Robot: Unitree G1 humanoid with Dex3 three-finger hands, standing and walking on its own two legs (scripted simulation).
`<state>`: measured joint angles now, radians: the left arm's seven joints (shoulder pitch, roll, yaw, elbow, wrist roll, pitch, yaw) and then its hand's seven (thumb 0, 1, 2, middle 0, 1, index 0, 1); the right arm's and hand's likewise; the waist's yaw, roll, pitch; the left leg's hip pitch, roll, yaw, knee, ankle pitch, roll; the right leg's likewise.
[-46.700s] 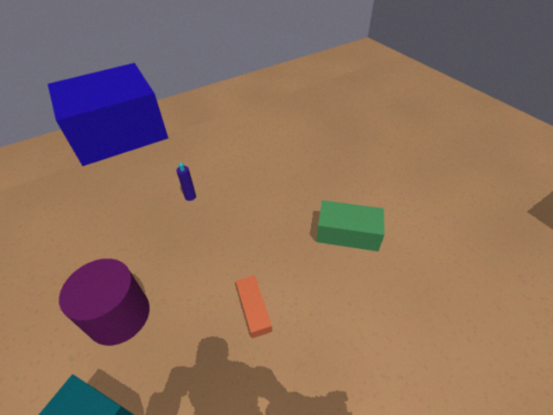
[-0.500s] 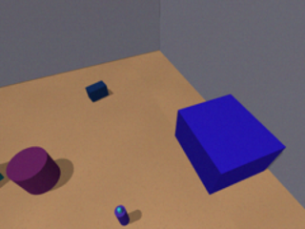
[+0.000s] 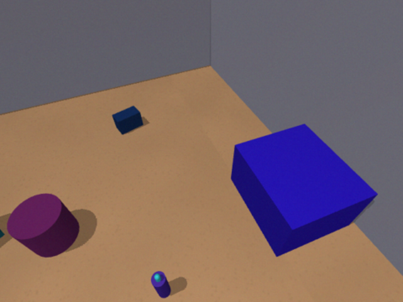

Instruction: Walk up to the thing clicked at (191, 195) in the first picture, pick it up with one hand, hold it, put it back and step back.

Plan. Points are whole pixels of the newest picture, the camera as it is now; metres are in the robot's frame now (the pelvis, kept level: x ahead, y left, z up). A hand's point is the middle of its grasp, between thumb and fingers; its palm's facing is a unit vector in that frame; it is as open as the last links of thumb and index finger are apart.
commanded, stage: stand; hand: left
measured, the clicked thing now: (160, 284) +0.34 +0.21 -0.67
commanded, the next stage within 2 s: go down in 0.76 s
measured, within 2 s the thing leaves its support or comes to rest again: neither
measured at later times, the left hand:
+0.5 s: hand out of the picture +0.08 +0.25 -0.16, palm faces -0.03 -0.94 -0.35, open 7.4 cm
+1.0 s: hand out of the picture +0.13 +0.25 -0.16, palm faces +0.05 -0.94 -0.33, open 8.7 cm
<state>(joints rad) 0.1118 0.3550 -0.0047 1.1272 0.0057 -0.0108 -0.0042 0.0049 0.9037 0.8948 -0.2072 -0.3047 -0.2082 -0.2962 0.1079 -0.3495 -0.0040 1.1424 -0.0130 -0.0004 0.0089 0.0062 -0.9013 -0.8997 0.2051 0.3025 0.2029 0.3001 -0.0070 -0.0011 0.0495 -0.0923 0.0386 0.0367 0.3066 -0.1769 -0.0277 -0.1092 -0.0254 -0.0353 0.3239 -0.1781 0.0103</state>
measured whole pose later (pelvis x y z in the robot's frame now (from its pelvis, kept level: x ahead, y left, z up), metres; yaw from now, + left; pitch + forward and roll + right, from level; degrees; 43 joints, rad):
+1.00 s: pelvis +0.00 +0.00 -0.01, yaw +1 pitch +2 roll +0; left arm -0.01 0.32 0.09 1.09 0.02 -0.02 0.00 0.01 0.76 0.75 -0.12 -0.20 -0.13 -0.19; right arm 0.18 -0.31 -0.01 0.91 0.04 -0.04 -0.03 0.01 -0.93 -0.91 0.20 0.30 0.20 0.30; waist -0.01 0.00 0.05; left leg -0.26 0.04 0.02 0.45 -0.23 -0.02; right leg -0.26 -0.03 -0.05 0.46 -0.23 0.01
